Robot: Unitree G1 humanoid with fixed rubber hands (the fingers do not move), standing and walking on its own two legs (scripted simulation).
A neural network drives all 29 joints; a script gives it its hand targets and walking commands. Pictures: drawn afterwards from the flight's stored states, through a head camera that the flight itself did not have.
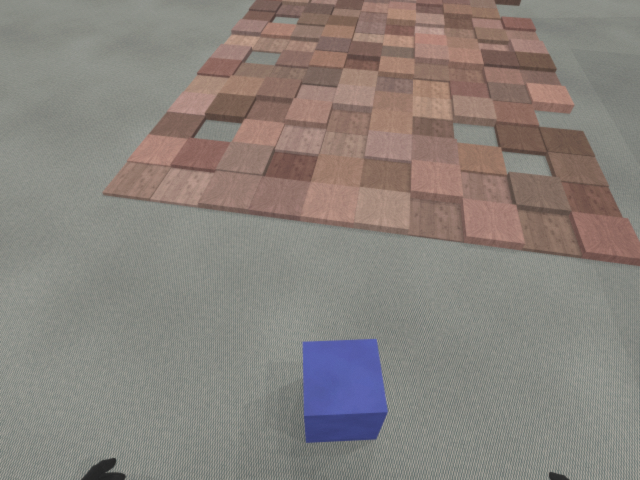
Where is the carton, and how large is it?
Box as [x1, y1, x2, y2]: [303, 339, 387, 442]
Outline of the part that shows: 376,339 303,342 303,390 306,442 376,438 387,412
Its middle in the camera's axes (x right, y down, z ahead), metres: +0.06 +0.44 +1.12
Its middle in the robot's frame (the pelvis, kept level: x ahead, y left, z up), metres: +0.47 -0.04 -0.66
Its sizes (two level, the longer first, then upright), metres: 0.210 0.200 0.250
